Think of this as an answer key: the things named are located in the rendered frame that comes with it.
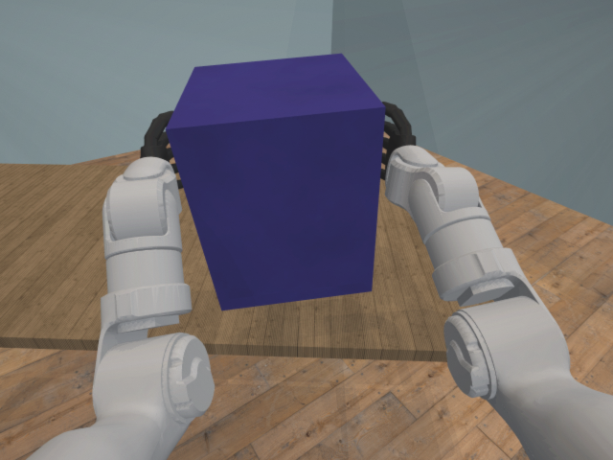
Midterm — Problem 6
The robot right hand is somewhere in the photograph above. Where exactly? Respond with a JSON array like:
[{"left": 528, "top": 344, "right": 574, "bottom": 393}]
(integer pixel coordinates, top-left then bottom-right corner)
[{"left": 380, "top": 102, "right": 416, "bottom": 180}]

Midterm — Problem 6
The left robot forearm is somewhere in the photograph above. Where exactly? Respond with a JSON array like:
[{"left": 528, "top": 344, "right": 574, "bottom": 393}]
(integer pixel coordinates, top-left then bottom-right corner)
[{"left": 92, "top": 157, "right": 192, "bottom": 416}]

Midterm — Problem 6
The left robot upper arm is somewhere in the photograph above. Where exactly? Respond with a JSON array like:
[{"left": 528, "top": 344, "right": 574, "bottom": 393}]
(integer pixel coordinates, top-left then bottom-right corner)
[{"left": 26, "top": 333, "right": 215, "bottom": 460}]

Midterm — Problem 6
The table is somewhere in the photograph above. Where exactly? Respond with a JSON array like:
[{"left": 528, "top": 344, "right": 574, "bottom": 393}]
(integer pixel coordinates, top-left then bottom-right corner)
[{"left": 0, "top": 164, "right": 493, "bottom": 362}]

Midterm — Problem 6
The robot left hand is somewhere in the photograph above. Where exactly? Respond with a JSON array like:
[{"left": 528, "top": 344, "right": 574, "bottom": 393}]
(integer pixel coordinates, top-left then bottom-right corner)
[{"left": 140, "top": 111, "right": 183, "bottom": 190}]

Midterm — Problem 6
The right robot upper arm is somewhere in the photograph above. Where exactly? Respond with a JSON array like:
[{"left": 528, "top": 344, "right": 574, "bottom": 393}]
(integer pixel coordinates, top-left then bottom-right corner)
[{"left": 443, "top": 296, "right": 613, "bottom": 460}]

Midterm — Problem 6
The carton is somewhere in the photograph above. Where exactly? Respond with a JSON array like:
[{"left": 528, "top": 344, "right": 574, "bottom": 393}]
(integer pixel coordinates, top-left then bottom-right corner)
[{"left": 166, "top": 54, "right": 386, "bottom": 311}]

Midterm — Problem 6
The right robot forearm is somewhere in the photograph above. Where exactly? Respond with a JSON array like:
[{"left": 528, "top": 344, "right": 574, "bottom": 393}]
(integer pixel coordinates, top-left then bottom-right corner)
[{"left": 385, "top": 146, "right": 570, "bottom": 369}]

